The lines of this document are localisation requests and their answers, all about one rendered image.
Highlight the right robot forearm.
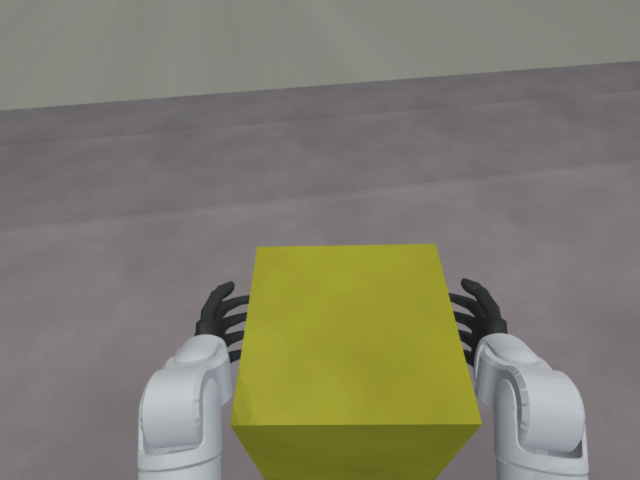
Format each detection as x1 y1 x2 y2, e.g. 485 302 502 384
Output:
474 333 589 480

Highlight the carton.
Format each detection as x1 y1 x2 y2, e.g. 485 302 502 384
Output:
230 244 482 480

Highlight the robot right hand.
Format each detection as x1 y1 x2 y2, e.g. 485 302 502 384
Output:
449 278 508 369

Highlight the left robot forearm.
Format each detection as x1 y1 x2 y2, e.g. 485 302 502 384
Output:
137 334 233 480

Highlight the robot left hand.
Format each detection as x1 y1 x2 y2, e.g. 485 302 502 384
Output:
194 281 250 364

